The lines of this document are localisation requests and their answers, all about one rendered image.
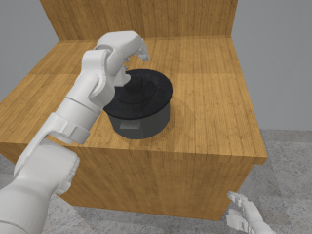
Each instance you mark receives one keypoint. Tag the left robot upper arm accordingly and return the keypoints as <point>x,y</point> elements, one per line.
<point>24,203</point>

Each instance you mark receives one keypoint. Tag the left robot hand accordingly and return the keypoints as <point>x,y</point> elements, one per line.
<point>129,43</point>

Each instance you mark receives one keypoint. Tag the knob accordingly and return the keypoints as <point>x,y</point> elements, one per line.
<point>134,85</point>

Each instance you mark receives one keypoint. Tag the pot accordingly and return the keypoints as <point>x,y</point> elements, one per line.
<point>142,128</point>

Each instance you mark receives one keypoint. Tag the left robot forearm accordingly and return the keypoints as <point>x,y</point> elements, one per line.
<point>91,92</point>

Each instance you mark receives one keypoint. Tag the lid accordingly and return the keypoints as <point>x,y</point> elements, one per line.
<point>156,92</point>

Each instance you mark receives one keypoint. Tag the table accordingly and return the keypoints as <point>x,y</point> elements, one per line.
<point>208,147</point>

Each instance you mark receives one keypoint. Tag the right robot forearm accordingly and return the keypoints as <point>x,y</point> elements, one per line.
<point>259,227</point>

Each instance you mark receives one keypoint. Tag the right robot hand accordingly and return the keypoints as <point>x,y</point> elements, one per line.
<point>249,212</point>

